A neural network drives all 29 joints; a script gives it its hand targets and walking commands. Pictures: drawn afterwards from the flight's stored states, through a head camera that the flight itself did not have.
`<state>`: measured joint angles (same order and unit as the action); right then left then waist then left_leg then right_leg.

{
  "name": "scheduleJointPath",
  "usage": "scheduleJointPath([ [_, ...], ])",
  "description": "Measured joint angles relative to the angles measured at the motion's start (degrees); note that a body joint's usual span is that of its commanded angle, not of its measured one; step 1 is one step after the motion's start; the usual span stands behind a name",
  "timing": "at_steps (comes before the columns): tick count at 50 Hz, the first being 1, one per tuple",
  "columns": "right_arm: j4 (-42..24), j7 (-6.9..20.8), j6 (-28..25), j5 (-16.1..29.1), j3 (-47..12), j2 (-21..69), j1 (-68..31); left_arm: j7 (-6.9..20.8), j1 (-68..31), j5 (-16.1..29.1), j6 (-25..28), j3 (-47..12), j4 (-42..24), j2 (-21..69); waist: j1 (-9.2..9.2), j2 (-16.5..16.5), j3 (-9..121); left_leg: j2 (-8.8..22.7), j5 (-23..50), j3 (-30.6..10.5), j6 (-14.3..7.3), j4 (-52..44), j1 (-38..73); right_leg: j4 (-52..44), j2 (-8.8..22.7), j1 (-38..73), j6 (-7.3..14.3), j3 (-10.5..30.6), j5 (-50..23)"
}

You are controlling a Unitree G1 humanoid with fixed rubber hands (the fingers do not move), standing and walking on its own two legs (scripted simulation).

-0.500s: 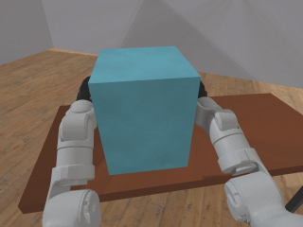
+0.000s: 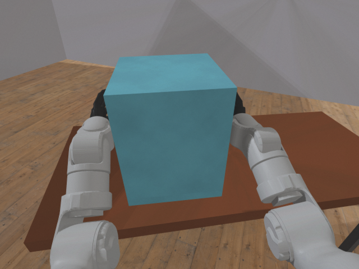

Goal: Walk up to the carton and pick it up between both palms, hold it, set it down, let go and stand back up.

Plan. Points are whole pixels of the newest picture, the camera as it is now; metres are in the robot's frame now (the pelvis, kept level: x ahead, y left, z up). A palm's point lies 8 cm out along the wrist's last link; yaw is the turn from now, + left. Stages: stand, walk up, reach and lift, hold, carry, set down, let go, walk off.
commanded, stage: hold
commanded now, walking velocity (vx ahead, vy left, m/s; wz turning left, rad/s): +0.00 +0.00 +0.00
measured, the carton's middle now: (170, 125) +0.37 +0.01 +0.22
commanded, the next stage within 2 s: set down in 1.66 s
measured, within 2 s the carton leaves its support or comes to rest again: neither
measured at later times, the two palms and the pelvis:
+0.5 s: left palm (100, 123) +0.37 +0.15 +0.23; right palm (235, 120) +0.36 -0.14 +0.23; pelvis +0.00 +0.00 +0.00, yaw +0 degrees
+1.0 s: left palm (94, 127) +0.36 +0.16 +0.23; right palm (231, 122) +0.36 -0.13 +0.23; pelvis -0.01 +0.00 +0.00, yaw +0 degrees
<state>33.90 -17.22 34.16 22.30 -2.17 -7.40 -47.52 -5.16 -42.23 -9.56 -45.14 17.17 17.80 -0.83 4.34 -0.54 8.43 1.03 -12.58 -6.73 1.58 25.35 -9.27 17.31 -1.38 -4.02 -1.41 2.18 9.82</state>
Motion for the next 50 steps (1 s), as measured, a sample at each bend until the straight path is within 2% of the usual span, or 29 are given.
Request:
scheduleJointPath([
  [12,2.00,0.07,-0.50,0.01,-0.05,-0.11,-1.23,-0.03,-1.17,0.27,0.79,0.13,2.30,-0.54,-0.22,-0.02,0.68,0.06,0.40,0.00,0.08,-0.09,-1.10,0.06,-0.09,-1.18,0.05,0.07,-0.34],
  [24,1.31,-0.01,-0.59,0.17,-0.52,-0.26,-0.74,-0.19,-0.58,0.51,0.85,-0.34,1.61,-0.62,0.02,0.00,0.66,0.01,0.25,-0.30,0.10,0.11,-1.35,-0.01,-0.11,-1.21,0.07,-0.17,-0.23],
  [29,-1.04,-0.05,-0.94,0.60,-1.61,-0.23,1.65,-0.03,1.95,-0.18,-0.01,-0.83,-2.07,0.08,-1.17,0.36,0.92,0.46,0.30,0.50,0.14,-0.79,-0.27,-1.18,-0.41,-0.34,0.13,0.69,-0.80],
  [34,-2.24,0.05,-1.15,-0.19,-0.87,1.26,3.43,0.40,3.94,-0.54,-1.19,-0.83,-4.87,0.19,-1.25,1.07,0.24,0.46,0.30,0.16,0.25,-0.85,0.70,-1.28,-0.44,0.77,0.25,0.36,-0.71],
  [40,-0.92,1.07,-1.43,-2.00,1.28,2.11,2.41,0.45,2.75,-0.66,-0.16,-1.22,-2.70,-0.40,-1.31,1.37,-0.40,0.32,0.60,-0.52,0.37,-0.17,-0.55,-0.65,-0.44,-0.23,0.33,-0.30,-0.80],
  [50,0.04,1.37,-2.33,-2.08,1.48,1.48,0.66,-0.28,0.39,0.16,0.43,-2.24,-1.14,-1.58,-0.66,1.42,0.38,0.27,1.45,-0.70,0.43,-0.49,-2.36,-0.94,-0.40,-2.01,0.31,-0.45,-1.56],
])
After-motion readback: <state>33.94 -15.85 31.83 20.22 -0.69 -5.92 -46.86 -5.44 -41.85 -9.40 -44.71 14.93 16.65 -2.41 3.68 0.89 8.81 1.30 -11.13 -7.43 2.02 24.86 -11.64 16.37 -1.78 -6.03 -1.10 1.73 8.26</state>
